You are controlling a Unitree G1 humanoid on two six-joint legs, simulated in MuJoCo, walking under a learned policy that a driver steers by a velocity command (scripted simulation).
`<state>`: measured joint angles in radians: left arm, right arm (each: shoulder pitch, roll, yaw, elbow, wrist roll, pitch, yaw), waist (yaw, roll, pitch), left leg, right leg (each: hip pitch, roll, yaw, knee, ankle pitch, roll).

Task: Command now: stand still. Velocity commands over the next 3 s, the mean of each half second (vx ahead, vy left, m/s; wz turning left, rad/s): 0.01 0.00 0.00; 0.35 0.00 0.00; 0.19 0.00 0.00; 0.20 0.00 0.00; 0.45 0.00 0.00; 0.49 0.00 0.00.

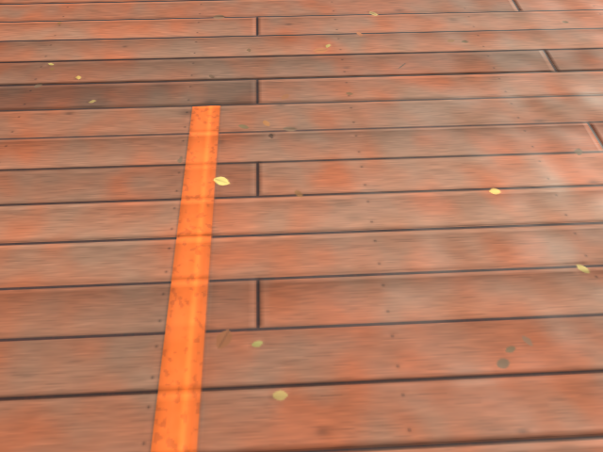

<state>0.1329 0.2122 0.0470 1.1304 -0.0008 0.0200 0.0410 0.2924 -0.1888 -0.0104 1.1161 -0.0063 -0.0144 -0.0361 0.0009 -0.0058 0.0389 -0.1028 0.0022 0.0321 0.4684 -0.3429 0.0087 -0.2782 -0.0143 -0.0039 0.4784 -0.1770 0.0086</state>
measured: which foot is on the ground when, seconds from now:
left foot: down 0.00-0.70, up 0.72-1.00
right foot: down 0.00-1.00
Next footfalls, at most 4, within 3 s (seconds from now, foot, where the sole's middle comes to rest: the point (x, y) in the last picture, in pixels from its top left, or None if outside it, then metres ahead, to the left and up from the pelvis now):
1.18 left None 0.48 0.09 -0.77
1.52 right None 0.45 -0.14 -0.77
2.36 right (357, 309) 0.88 -0.12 -0.77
2.94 left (266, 221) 1.18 0.13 -0.77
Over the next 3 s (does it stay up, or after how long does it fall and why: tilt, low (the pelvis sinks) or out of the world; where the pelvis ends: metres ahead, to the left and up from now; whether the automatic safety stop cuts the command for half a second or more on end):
stays up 1.04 0.03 -0.01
